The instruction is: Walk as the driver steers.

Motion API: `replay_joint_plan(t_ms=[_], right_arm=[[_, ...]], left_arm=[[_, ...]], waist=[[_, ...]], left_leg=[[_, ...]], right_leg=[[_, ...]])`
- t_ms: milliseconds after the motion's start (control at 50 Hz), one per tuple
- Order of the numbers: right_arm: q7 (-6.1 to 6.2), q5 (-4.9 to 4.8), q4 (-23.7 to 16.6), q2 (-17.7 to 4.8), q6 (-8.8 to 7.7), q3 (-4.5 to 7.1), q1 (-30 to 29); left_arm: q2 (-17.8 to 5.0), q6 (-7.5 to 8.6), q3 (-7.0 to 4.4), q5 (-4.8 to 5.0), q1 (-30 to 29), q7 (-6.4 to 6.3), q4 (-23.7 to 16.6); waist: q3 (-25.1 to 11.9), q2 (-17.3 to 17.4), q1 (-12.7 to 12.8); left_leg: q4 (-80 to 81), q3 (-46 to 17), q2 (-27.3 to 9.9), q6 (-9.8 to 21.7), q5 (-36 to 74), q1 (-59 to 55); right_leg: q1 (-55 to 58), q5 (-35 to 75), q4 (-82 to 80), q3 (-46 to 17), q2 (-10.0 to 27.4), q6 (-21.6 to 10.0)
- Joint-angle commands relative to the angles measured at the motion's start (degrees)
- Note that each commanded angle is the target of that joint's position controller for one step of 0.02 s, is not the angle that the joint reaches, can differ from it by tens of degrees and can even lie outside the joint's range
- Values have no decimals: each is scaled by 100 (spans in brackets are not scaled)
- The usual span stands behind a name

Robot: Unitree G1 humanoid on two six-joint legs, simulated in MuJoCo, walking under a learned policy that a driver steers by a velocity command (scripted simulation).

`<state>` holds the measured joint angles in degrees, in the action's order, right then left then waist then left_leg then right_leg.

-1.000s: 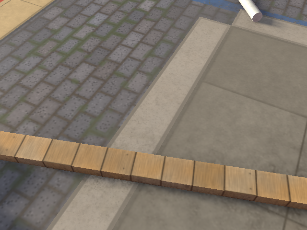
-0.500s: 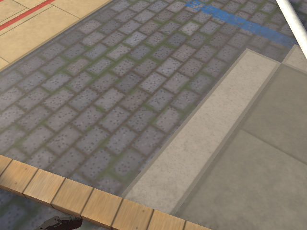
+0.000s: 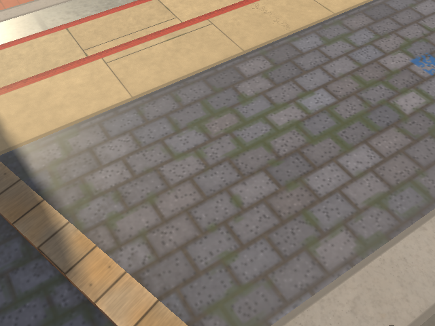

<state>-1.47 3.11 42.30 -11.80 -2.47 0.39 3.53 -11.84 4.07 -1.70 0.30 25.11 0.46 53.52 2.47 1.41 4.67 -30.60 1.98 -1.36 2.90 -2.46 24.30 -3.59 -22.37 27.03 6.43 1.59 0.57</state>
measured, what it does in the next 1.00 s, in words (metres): steps on the spot, turning right: right foot 0.06 m higher, then left foot 0.06 m lower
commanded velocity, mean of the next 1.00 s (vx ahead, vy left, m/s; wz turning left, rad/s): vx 0.05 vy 0.00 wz -0.49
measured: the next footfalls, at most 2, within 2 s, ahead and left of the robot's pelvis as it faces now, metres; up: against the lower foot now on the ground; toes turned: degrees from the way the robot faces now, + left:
right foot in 0.38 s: +0.10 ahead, -0.15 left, +0.06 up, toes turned -19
left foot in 0.86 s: +0.08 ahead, +0.07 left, +0.00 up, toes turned -29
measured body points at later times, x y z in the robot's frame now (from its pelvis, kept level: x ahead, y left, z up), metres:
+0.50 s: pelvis +0.04 -0.03 +0.03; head +0.06 -0.05 +0.47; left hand +0.25 +0.17 -0.07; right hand +0.06 -0.31 -0.11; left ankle +0.05 +0.09 -0.67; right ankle +0.06 -0.13 -0.68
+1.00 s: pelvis +0.00 +0.01 +0.00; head +0.04 +0.03 +0.45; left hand +0.27 +0.16 -0.11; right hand -0.04 -0.26 -0.09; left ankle +0.04 +0.09 -0.73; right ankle -0.07 -0.08 -0.58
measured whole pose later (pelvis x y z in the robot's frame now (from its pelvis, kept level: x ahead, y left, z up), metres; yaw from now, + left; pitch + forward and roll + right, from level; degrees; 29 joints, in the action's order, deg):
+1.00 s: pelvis +0.00 +0.01 +0.00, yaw -34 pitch +0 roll +0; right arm 2.3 1.9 36.8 -11.7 2.2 1.0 16.2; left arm -16.6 -6.0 -5.3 -2.4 10.7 0.0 36.6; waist 1.4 -4.3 0.7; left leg -30.0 5.6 0.2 2.9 -16.8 13.7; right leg -39.9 -21.4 85.7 -5.0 -6.7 2.5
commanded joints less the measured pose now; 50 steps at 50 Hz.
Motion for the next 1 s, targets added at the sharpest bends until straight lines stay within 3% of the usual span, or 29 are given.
replay_joint_plan(t_ms=[20,40,60,80,120,180,260,320,340,380,400,420,440,460,480,500,520,560,640,720,780,820,840,860,880,900,920,940,1000], right_arm=[[177,97,130,-1385,-163,403,2051],[172,-211,118,-1417,-80,443,2234],[201,-282,19,-1229,2,425,1760],[259,-273,-49,-833,35,315,1313],[382,-214,-65,-568,72,225,911],[434,-118,-42,-657,16,285,995],[476,-113,-4,-696,69,331,1086],[459,-79,-89,-942,141,412,909],[405,-39,-31,-1019,220,432,1069],[358,-91,-25,-1135,337,465,1066],[350,-86,-69,-1025,415,464,1216],[364,-72,-171,-984,452,443,1062],[345,-144,-481,-836,466,407,709],[267,-160,-701,-736,478,374,345],[220,-271,-678,-537,495,314,429],[234,-319,-628,-562,481,293,621],[295,-248,-585,-669,451,317,789],[386,-76,-473,-813,504,358,1075],[315,-157,-855,-611,676,256,700],[325,-167,-977,-605,639,214,752],[305,-275,-815,-693,643,267,1417],[332,-298,-471,-576,648,296,1982],[354,-183,-368,-589,602,296,1891],[321,-114,-683,-738,529,217,1513],[339,-23,-1056,-964,496,236,902],[385,118,-1352,-1518,430,438,405],[375,-33,-1384,-1042,356,323,80],[364,-50,-1492,-784,333,245,-135],[448,-163,-1247,-975,207,346,689]], left_arm=[[-190,24,-31,212,269,-78,-586],[-466,-158,-161,201,434,-212,-418],[-603,-261,-219,138,203,-246,-481],[-608,-333,-247,-33,-271,-230,-554],[-553,-502,-324,-171,-393,-158,-591],[-367,-693,-365,-148,-371,-133,-724],[-289,-863,-331,-239,-1122,-70,-1288],[-242,-910,-250,-170,-1411,71,-1608],[-313,-892,-254,-113,-1372,80,-1616],[-383,-808,-265,-109,-1236,110,-1709],[-564,-749,-330,-87,-1193,65,-1633],[-733,-740,-425,-70,-987,-20,-1583],[-1136,-753,-531,-171,-720,-122,-1618],[-1246,-713,-536,-347,-558,-183,-1773],[-1283,-682,-503,-393,-835,-274,-1858],[-1187,-670,-471,-347,-1272,-328,-1971],[-998,-656,-421,-260,-1705,-311,-2050],[-648,-655,-324,-189,-2038,-221,-2165],[-819,-665,-383,-226,-1581,-155,-2081],[-981,-714,-458,-264,-1688,-120,-2200],[-988,-771,-473,-290,-2182,-53,-2320],[-792,-866,-444,-238,-2181,-76,-2225],[-613,-899,-442,-189,-1845,-81,-2078],[-382,-914,-391,-203,-1405,-140,-2071],[-590,-905,-418,-300,-1129,-149,-2199],[-606,-904,-342,-343,-1376,-199,-2449],[-1178,-898,-493,-343,-1865,-214,-2398],[-1421,-914,-614,-353,-1684,-164,-2238],[-1157,-948,-564,-219,-1581,45,-2095]], waist=[[-2038,1226,-868],[-2519,846,-972],[-2093,820,-818],[-1200,576,-715],[-411,635,-410],[-485,522,-253],[-382,702,-327],[-498,856,-352],[-599,893,-456],[-567,801,-330],[-527,-113,-316],[-516,-962,-33],[-514,-2093,231],[-739,-1770,405],[-772,-1016,103],[-671,-632,-178],[-601,-549,-434],[-829,-499,-571],[-590,-521,-357],[-835,-633,-307],[-1019,-778,-632],[-865,-393,-867],[-600,454,-743],[-358,670,-324],[-286,352,147],[-365,1722,34],[180,798,-27],[138,574,30],[-265,157,-332]], left_leg=[[-109,-2031,-2647,977,6528,-4507],[-95,-1831,-2717,1347,7156,-3974],[345,-1570,-2561,1450,5412,-3280],[730,-1247,-2180,1243,3824,-2453],[1174,-624,-1719,873,2613,-1349],[1369,-294,-1744,923,1936,-963],[1550,-234,-1931,921,536,-1331],[1581,137,-1871,700,-212,-1043],[1475,280,-1800,712,-448,-1036],[1126,407,-1727,473,-1030,-874],[875,642,-1318,144,-1316,-495],[221,1008,-856,-206,-1992,-55],[-1231,1332,-213,-564,-2493,617],[-2981,203,7,-599,-3407,1097],[-3813,-454,-18,-553,-3006,1198],[-3901,-621,-193,-499,-2464,1136],[-3791,-552,-271,-468,-2073,1052],[-3849,-282,-83,-508,-1632,626],[-2719,-339,71,-572,-1857,583],[-1692,-472,123,-504,-1937,-32],[-366,-269,196,-299,-1523,-1334],[1211,242,251,-239,-266,-2256],[1265,-127,-125,-202,-511,-2498],[1012,-1476,-1378,30,-254,-2029],[1052,-1757,-2052,433,831,-1324],[1890,-2979,-2821,1300,-886,-373],[2158,-2352,-2246,1319,-1600,-15],[1836,-1849,-1720,1173,-1443,-166],[1263,-985,-1399,1035,254,-1364]], right_leg=[[-2686,-1486,3695,-226,-284,-168],[-2439,-1582,4589,-947,-332,-177],[-2630,-1312,5004,-803,-195,-138],[-2905,-983,5047,-702,-15,-122],[-2744,-514,4960,-608,30,-17],[-2617,-139,5058,-518,-84,-17],[-3314,-299,4098,-651,174,9],[-2430,-490,2658,-475,209,-86],[-2167,-984,2422,-14,-119,-123],[-1560,25,1421,146,-227,-235],[-1216,888,1145,95,-417,-332],[-1049,984,643,-695,-223,-603],[-796,1061,-368,-2430,767,-1128],[-610,1449,-956,-3928,1526,-1728],[-748,1708,-803,-3737,1580,-1913],[-987,1537,-663,-3288,1322,-1724],[-1005,1812,-503,-2797,995,-1471],[-1139,2201,-279,-2226,618,-1316],[-1030,1794,-331,-2555,707,-1441],[-1183,1758,-175,-2909,697,-1453],[-1916,1581,138,-2777,289,-1097],[-2437,728,1057,-2198,-412,-743],[-3143,-329,2760,-1469,-1149,-531],[-3930,-969,4453,-1515,-1418,-365],[-4060,-1144,5127,-1326,-1192,-165],[-3956,-881,5727,-1140,-787,46],[-4042,-93,6335,-1389,-590,162],[-3961,153,6517,-1244,-673,270],[-3966,396,6305,-1166,-711,318]])
Velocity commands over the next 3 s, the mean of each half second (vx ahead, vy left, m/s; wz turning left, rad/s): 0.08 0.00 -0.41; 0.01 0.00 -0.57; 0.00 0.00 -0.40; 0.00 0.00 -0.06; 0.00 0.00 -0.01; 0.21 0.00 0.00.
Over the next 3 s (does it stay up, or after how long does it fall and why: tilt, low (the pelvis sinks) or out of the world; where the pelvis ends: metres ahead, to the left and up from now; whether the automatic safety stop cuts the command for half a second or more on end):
stays up -0.02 -0.07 0.00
